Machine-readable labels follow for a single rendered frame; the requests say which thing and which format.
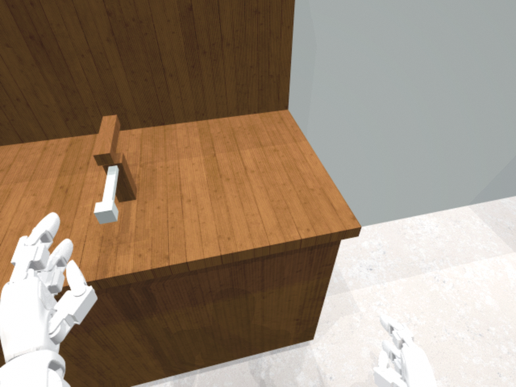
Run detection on tap lever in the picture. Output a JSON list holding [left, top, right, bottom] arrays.
[[94, 165, 119, 224]]

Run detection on counter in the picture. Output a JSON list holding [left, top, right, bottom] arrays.
[[0, 0, 362, 387]]

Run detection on robot right hand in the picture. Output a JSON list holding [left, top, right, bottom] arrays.
[[373, 314, 437, 387]]

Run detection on robot left forearm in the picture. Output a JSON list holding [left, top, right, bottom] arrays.
[[0, 349, 71, 387]]

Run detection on robot left hand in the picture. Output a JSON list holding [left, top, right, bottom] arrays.
[[0, 212, 98, 363]]

